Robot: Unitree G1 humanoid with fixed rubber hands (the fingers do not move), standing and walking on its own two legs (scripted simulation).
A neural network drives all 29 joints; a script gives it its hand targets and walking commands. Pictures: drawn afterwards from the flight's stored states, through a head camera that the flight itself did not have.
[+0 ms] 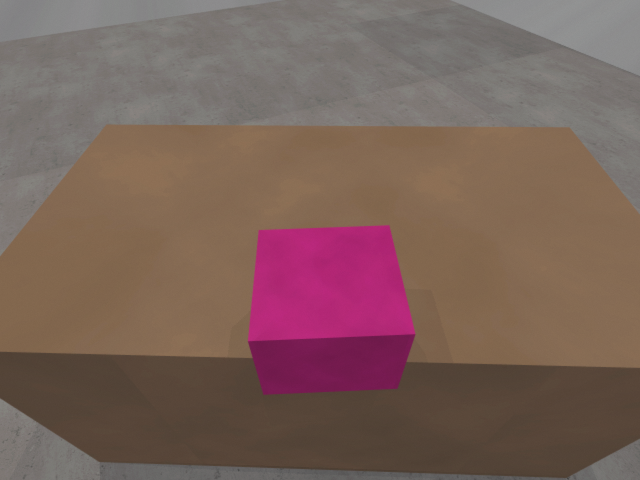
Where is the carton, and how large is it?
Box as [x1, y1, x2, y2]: [248, 225, 414, 394]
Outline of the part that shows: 388,225 259,230 248,342 263,394 397,388 414,336 414,330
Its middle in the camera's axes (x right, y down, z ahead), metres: +0.01 +0.11 +0.58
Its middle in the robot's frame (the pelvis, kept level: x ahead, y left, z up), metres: +0.38 +0.01 -0.02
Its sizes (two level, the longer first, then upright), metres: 0.201 0.188 0.160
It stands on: a pedestal, 0.68 m high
